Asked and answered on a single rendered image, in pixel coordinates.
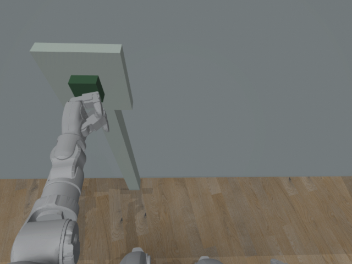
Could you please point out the left robot forearm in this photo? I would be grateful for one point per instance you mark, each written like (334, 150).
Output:
(60, 196)

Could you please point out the robot left shin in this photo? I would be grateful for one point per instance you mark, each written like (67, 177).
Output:
(137, 249)

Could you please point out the button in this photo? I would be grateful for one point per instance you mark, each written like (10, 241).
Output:
(82, 84)

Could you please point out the robot right shin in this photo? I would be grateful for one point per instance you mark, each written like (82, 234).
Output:
(203, 257)

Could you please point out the robot shin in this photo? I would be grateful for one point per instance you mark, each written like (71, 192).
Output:
(203, 257)
(137, 249)

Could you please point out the left robot upper arm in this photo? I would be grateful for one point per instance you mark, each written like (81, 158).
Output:
(48, 242)

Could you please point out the robot left hand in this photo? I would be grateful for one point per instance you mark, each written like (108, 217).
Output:
(75, 120)

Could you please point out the panel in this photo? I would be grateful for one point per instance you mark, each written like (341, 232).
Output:
(58, 61)

